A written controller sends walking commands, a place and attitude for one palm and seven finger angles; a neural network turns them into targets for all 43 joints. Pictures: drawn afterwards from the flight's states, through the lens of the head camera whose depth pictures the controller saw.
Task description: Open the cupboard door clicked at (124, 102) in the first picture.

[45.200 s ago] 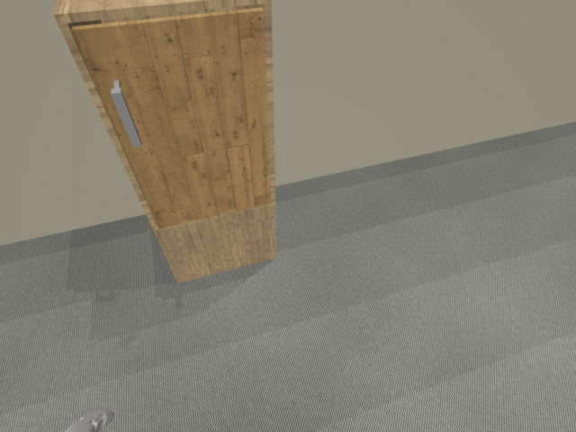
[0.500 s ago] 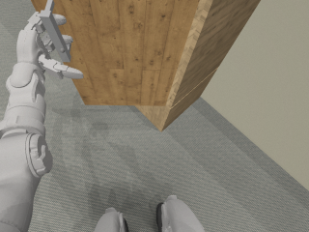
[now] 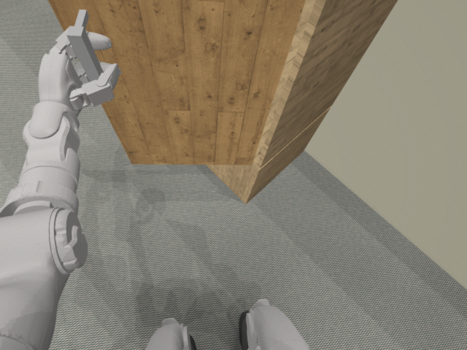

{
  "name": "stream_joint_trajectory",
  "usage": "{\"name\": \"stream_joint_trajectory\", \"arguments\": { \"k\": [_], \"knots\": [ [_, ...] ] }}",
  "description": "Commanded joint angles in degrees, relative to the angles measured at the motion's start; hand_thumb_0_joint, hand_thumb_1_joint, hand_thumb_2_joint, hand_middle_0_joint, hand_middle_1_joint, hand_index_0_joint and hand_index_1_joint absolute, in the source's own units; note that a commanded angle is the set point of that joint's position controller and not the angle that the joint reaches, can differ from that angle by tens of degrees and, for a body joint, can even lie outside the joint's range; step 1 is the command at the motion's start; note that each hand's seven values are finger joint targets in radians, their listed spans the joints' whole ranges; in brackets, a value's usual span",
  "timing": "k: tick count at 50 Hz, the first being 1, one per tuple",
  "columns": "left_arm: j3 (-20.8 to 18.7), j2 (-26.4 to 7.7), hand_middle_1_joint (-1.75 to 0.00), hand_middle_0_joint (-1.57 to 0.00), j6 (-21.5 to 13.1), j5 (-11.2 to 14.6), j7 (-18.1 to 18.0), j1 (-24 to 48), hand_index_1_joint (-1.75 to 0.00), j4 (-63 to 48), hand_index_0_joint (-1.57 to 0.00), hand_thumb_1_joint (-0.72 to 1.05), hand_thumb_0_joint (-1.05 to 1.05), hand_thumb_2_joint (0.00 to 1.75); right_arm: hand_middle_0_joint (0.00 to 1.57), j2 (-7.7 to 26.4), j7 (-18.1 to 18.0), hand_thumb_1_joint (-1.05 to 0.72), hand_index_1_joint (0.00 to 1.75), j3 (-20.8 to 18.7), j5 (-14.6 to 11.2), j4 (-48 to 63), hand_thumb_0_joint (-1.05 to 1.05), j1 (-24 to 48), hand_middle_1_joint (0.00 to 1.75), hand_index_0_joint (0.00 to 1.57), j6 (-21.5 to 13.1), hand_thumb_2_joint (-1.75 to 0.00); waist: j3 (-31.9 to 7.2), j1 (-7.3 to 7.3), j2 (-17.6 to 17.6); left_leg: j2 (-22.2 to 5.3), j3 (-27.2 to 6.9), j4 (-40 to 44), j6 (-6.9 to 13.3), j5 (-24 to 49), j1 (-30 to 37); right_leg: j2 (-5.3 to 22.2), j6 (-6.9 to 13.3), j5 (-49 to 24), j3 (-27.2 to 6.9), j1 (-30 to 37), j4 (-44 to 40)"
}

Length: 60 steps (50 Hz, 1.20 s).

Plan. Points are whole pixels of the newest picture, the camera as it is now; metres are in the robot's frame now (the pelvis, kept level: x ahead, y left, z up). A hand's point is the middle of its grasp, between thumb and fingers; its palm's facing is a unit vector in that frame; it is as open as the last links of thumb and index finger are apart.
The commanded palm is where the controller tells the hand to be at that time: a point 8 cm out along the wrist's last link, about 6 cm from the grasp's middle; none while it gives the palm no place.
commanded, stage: close the thumb around the handle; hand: left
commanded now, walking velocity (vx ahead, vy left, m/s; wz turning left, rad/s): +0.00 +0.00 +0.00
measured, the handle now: (95, 59) +0.58 +0.17 +0.09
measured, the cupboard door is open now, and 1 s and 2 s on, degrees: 48 78 96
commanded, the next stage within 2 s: pull the door open along its arc in 0.14 s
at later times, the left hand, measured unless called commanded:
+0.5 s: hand (107, 93) +0.51 +0.14 +0.08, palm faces -0.07 -1.00 -0.02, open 5.5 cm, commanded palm +0.46 +0.19 +0.08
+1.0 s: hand (148, 170) +0.37 +0.08 +0.09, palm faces +0.33 -0.94 +0.02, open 5.8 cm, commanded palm +0.32 +0.13 +0.08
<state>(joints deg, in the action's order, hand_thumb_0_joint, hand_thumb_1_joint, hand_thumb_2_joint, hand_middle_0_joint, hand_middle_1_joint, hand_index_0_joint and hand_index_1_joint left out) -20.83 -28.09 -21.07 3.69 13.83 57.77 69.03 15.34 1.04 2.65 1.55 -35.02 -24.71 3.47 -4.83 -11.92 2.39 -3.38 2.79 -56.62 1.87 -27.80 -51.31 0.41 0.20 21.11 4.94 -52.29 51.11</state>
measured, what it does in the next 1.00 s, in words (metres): stands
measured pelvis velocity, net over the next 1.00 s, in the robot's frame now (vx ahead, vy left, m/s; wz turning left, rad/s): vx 0.00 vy -0.02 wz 0.03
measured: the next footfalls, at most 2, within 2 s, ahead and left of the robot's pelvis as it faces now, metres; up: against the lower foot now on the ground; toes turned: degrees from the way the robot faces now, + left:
none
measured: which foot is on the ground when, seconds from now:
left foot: down 0.00-1.00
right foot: down 0.00-1.00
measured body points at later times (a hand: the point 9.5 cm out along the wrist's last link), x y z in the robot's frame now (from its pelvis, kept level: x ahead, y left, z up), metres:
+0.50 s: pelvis +0.00 -0.01 +0.00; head +0.13 +0.00 +0.43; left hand +0.51 +0.20 +0.09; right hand -0.01 -0.27 -0.11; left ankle -0.02 +0.09 -0.68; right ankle +0.02 -0.12 -0.68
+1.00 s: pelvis +0.00 -0.02 +0.02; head +0.06 -0.03 +0.47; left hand +0.35 +0.13 +0.09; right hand +0.16 -0.24 -0.09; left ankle -0.02 +0.09 -0.68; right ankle +0.02 -0.12 -0.68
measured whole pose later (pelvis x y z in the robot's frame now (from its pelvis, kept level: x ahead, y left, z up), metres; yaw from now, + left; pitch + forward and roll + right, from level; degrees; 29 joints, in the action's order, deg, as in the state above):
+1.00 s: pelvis +0.00 -0.02 +0.02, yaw +1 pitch +12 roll +0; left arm -0.5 2.9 -18.0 -1.1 -24.0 14.9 24.8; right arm 11.1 2.6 0.2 3.0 -32.7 -12.8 1.2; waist -6.4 -1.6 1.7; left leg -2.0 3.2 -48.4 0.3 -25.5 -35.3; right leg 1.2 1.4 21.5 4.4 -38.2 47.4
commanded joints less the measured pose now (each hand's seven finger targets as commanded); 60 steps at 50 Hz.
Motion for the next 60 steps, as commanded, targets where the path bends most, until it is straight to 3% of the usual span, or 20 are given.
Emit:
{"name": "stream_joint_trajectory", "arguments": {
  "k": [1, 8, 10, 12, 13, 17, 21, 25, 28, 33, 34, 35, 38, 40, 43, 45, 46, 51, 55, 60],
  "knots": [
    [-0.95, -12.78, -1.35, -0.4, -3.98, 0.51, -0.47, 26.24, -1.35, -11.5, -0.4, 0.9, 0.0, 0.9, 0.2, 10.68, -0.72, -0.9, 0.3, -4.12, 0.06, 1.48, 0.0, -11.15, 0.3, 0.2, -0.65, -0.9, -28.32, -0.79, 5.82, 1.85, -5.52, 5.2, -0.83, 29.17, 20.01, -3.22, 0.92, -21.22, -1.97, 13.22, -3.26],
    [-2.58, -14.92, -1.35, -0.4, -4.39, 0.53, -0.53, 26.08, -1.35, -12.36, -0.4, 0.9, 0.0, 0.9, 0.2, 10.68, -0.92, -0.9, 0.3, -3.97, -0.01, 2.07, 0.0, -10.81, 0.3, 0.2, -0.85, -0.9, -30.14, 0.05, 5.6, 2.2, -5.35, 5.21, -0.78, 28.2, 18.84, -3.04, 0.97, -21.64, -2.44, 15.45, -2.92],
    [-1.29, -12.7, -1.35, -0.4, -4.69, 0.89, -0.46, 25.83, -1.35, -13.08, -0.4, 0.9, 0.0, 0.9, 0.2, 10.5, -0.89, -0.9, 0.3, -4.04, -0.05, 2.58, 0.0, -10.7, 0.3, 0.2, -1.05, -0.9, -30.08, -0.2, 5.3, 2.24, -5.24, 5.08, -0.54, 28.84, 19.22, -3.16, 1.05, -22.26, -2.34, 15.34, -2.83],
    [-2.08, -14.01, -1.35, -0.4, -4.45, 0.57, -0.52, 26.03, -1.35, -11.96, -0.4, 0.9, 0.0, 0.9, 0.2, 10.65, -0.92, -0.9, 0.3, -4.13, -0.09, 1.98, 0.0, -10.67, 0.3, 0.2, -0.98, -0.9, -29.86, -0.3, 4.41, 2.31, -4.86, 4.88, -0.49, 26.79, 17.87, -3.09, 0.81, -21.85, -2.77, 15.8, -3.11],
    [-0.05, -12.3, -1.35, -0.4, -4.19, 0.66, -0.46, 28.26, -1.35, -11.62, -0.4, 0.9, 0.0, 0.9, 0.2, 10.56, -0.98, -0.9, 0.3, -3.9, -0.17, 1.76, 0.0, -10.38, 0.3, 0.2, -1.1, -0.9, -27.95, -1.6, 3.9, 2.33, -4.87, 5.15, -0.33, 24.94, 16.71, -3.1, 0.65, -20.77, -2.84, 15.03, -3.46],
    [-1.69, -13.27, -1.35, -0.4, -4.7, 0.83, 0.01, 23.24, -1.35, -14.27, -0.4, 0.9, 0.0, 0.9, 0.2, 10.56, -0.9, -0.9, 0.3, -4.24, -0.15, 2.56, 0.0, -10.26, 0.3, 0.2, -1.22, -0.9, -32.57, 0.94, 7.32, 2.42, -4.67, 5.29, -0.7, 28.59, 20.03, -2.93, 1.02, -22.92, -2.77, 16.79, -2.92],
    [-2.18, -12.11, -1.35, -0.4, -4.44, 2.63, 0.84, 16.07, -1.35, -16.82, -0.4, 0.9, 0.0, 0.9, 0.2, 10.41, -0.67, -0.9, 0.3, -4.56, -0.64, 4.0, 0.0, -9.3, 0.3, 0.2, -0.91, -0.9, -32.8, 2.63, 3.76, 2.64, -3.79, 6.24, -0.45, 29.07, 18.59, -3.15, 0.98, -25.92, -2.95, 21.43, -3.5],
    [-1.67, -9.65, -1.35, -0.4, -3.75, 4.38, 1.04, 6.5, -1.35, -22.41, -0.4, 0.9, 0.0, 0.9, 0.2, 9.96, -0.43, -0.9, 0.3, -4.89, -1.35, 6.26, 0.0, -7.33, 0.3, 0.2, -0.69, -0.9, -32.02, 4.98, 3.8, 3.05, -2.46, 8.04, -0.23, 29.24, 17.96, -2.93, 1.34, -28.2, -3.15, 25.88, -4.2],
    [0.78, -4.95, -1.35, -0.4, -3.02, 5.9, 0.84, -2.94, -1.35, -27.27, -0.4, 0.9, 0.0, 0.9, 0.2, 9.19, 0.1, -0.9, 0.3, -5.16, -1.95, 7.36, 0.0, -5.39, 0.3, 0.2, -0.83, -0.9, -29.51, 6.45, 0.55, 2.98, -1.61, 9.76, -0.21, 29.01, 17.17, -2.68, 1.19, -29.55, -3.09, 28.66, -5.24],
    [3.34, -0.78, -1.35, -0.4, -2.77, 6.9, -0.63, -13.82, -1.35, -37.67, -0.4, 0.9, 0.0, 0.9, 0.2, 8.31, 0.59, -0.9, 0.3, -5.5, -2.57, 8.66, 0.0, -2.19, 0.3, 0.2, -1.49, -0.9, -26.06, 8.12, 1.36, 2.84, -0.88, 11.81, -0.36, 30.26, 19.16, -2.11, 1.18, -29.79, -3.04, 30.02, -6.13],
    [-4.21, 1.37, -1.35, -0.4, -2.6, 10.83, -9.12, -15.37, -1.35, -41.4, -0.4, 0.9, 0.0, 0.9, 0.2, 6.53, 0.75, -0.9, 0.3, -5.79, -2.4, 8.84, 0.0, -0.24, 0.3, 0.2, -2.08, -0.9, -24.21, 11.95, -0.67, 3.0, -0.83, 12.39, -1.32, 28.81, 17.28, -2.61, 0.99, -27.26, -1.71, 29.65, -7.06],
    [0.33, 5.83, -1.35, -0.4, -2.55, 9.36, -13.46, -19.45, -1.35, -43.29, -0.4, 0.9, 0.0, 0.9, 0.2, 6.44, 1.17, -0.9, 0.3, -5.64, -2.09, 8.95, 0.0, 0.6, 0.3, 0.2, -2.92, -0.9, -23.2, 11.13, -0.69, 2.98, -0.94, 12.76, -1.46, 28.23, 18.39, -2.72, 0.83, -25.81, -1.38, 28.89, -7.19],
    [3.71, 11.52, -1.35, -0.4, -2.67, 4.5, -24.13, -25.56, -1.35, -51.18, -0.4, 0.9, 0.0, 0.9, 0.2, 5.25, 2.37, -0.9, 0.3, -5.96, -0.91, 8.74, 0.0, 2.11, 0.3, 0.2, -3.97, -0.9, -23.76, 11.79, 0.55, 2.9, -0.66, 12.89, -2.09, 30.85, 20.39, -2.05, 0.98, -26.33, -1.12, 28.99, -6.4],
    [7.04, 14.02, -1.35, -0.4, -2.59, 0.2, -29.54, -26.62, -1.35, -54.01, -0.4, 0.9, 0.0, 0.9, 0.2, 4.89, 2.55, -0.9, 0.3, -6.18, 0.06, 8.54, 0.0, 2.65, 0.3, 0.2, -3.97, -0.9, -23.04, 11.11, -2.94, 2.62, -0.94, 12.61, -2.0, 30.87, 20.85, -1.83, 1.1, -26.6, -1.08, 29.33, -6.31],
    [13.17, 20.36, -1.35, -0.4, -1.74, -3.91, -34.88, -27.62, -1.35, -55.86, -0.4, 0.9, 0.0, 0.9, 0.2, 3.87, 2.21, -0.9, 0.3, -5.96, 0.75, 8.44, 0.0, 5.31, 0.3, 0.2, -3.82, -0.9, -20.43, 10.72, -2.55, 2.79, -0.88, 13.48, -2.13, 26.25, 21.08, -1.16, 1.17, -23.75, -1.4, 28.79, -7.06],
    [14.56, 22.21, -1.35, -0.4, -1.27, -5.07, -38.16, -26.39, -1.35, -56.52, -0.4, 0.9, 0.0, 0.9, 0.2, 3.56, 1.41, -0.9, 0.3, -5.9, 1.19, 8.14, 0.0, 7.07, 0.3, 0.2, -3.8, -0.9, -19.4, 10.15, -5.55, 2.88, -1.12, 13.84, -1.75, 22.29, 20.91, -1.0, 1.03, -20.72, -1.77, 28.98, -8.43],
    [16.2, 24.54, -1.35, -0.4, -1.06, -5.21, -39.77, -26.0, -1.35, -57.54, -0.4, 0.9, 0.0, 0.9, 0.2, 3.03, 1.14, -0.9, 0.3, -5.7, 1.29, 8.1, 0.0, 8.67, 0.3, 0.2, -3.96, -0.9, -19.26, 10.25, -4.19, 3.07, -0.99, 14.17, -1.87, 20.76, 21.09, -0.71, 1.02, -19.28, -2.01, 28.97, -8.77],
    [24.21, 30.46, -1.35, -0.4, -0.36, -7.84, -41.42, -31.31, -1.35, -60.2, -0.4, 0.9, 0.0, 0.9, 0.2, 2.0, 0.51, -0.9, 0.3, -5.25, 1.86, 8.02, 0.0, 11.56, 0.3, 0.2, -4.55, -0.9, -18.16, 10.5, -4.09, 3.07, -1.17, 14.55, -1.82, 20.25, 22.84, -0.24, 1.43, -19.05, -2.05, 29.5, -9.16],
    [28.29, 33.63, -1.35, -0.4, 0.54, -7.73, -41.3, -35.83, -1.35, -62.66, -0.4, 0.9, 0.0, 0.9, 0.2, 1.48, 0.27, -0.9, 0.3, -4.96, 1.91, 8.74, 0.0, 13.35, 0.3, 0.2, -4.87, -0.9, -17.46, 10.69, -7.24, 3.29, -1.36, 14.86, -1.62, 19.05, 22.71, 0.01, 1.38, -18.82, -2.43, 31.39, -10.32],
    [33.0, 37.16, -1.35, -0.4, 1.52, -8.13, -42.01, -42.6, -1.35, -68.07, -0.4, 0.9, 0.0, 0.9, 0.2, 0.77, 0.45, -0.9, 0.3, -4.71, 1.72, 9.91, 0.0, 15.3, 0.3, 0.2, -5.37, -0.9, -16.13, 11.15, -6.76, 3.57, -1.33, 14.98, -1.52, 18.35, 23.42, 0.48, 1.47, -17.99, -2.84, 32.23, -11.22]
  ]
}}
